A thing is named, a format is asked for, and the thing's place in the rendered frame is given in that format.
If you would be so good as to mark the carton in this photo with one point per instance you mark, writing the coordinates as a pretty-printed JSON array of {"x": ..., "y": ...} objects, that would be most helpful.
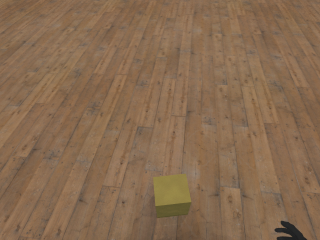
[{"x": 172, "y": 195}]

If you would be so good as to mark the robot right hand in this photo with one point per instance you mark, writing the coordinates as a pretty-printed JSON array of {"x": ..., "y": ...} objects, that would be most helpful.
[{"x": 291, "y": 230}]

